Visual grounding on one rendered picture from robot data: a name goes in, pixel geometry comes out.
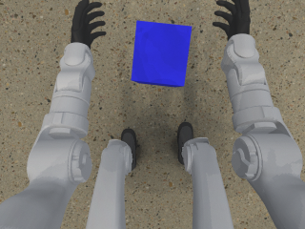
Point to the right robot shin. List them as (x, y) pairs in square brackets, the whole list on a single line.
[(196, 140)]

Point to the robot left forearm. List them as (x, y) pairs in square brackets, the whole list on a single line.
[(71, 97)]

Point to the carton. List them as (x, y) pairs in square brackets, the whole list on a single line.
[(160, 53)]

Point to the left robot upper arm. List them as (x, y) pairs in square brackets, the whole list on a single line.
[(56, 167)]

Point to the robot right foot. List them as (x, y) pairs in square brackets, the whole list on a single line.
[(184, 134)]

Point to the right robot upper arm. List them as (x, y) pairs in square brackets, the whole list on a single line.
[(272, 164)]

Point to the robot right forearm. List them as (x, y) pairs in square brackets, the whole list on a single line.
[(254, 110)]

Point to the right robot hand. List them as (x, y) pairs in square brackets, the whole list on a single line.
[(239, 20)]

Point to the left robot hand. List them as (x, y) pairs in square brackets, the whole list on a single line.
[(81, 27)]

